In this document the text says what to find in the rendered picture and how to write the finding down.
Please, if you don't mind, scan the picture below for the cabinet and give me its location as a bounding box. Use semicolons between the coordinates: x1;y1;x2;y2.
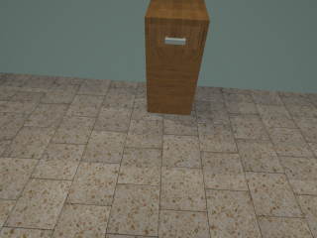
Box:
145;0;210;116

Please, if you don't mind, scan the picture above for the drawer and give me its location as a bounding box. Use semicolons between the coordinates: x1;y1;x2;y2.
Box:
149;24;204;50

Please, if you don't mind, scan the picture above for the handle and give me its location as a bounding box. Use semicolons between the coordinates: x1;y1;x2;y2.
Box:
164;36;186;46

